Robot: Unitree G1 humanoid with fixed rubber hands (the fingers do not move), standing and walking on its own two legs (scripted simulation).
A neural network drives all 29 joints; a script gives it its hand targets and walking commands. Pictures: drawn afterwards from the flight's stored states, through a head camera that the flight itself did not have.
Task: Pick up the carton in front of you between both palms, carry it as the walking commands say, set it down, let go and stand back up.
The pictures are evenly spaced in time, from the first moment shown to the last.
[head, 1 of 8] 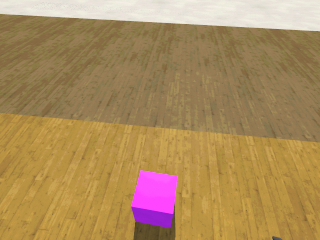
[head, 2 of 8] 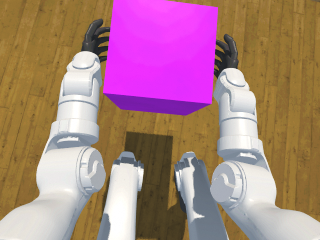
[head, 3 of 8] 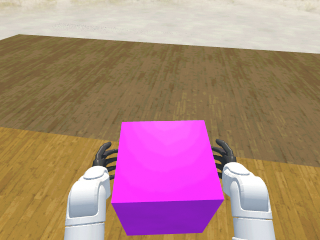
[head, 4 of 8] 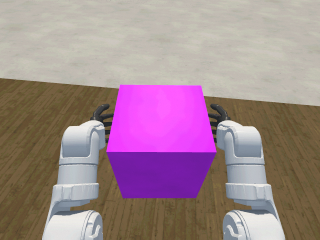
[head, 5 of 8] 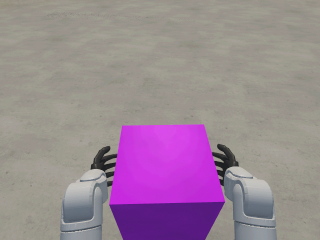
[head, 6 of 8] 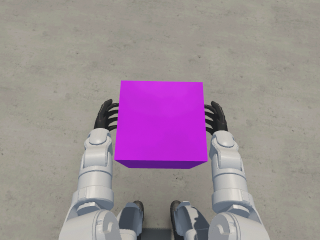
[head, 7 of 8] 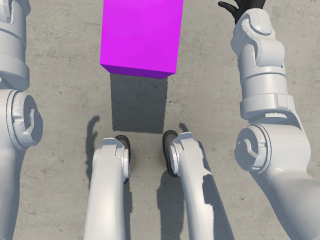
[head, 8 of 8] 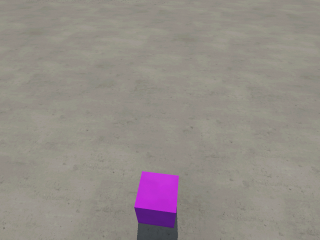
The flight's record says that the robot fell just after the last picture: no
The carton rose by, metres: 0.69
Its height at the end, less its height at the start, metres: -0.26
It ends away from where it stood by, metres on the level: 4.91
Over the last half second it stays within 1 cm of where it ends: yes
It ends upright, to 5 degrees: yes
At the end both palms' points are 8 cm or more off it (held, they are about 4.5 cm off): yes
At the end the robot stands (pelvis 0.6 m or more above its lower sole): yes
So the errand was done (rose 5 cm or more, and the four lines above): yes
